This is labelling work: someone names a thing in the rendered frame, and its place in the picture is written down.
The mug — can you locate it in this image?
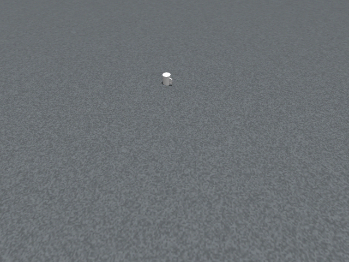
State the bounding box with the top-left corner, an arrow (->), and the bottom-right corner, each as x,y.
163,73 -> 172,86

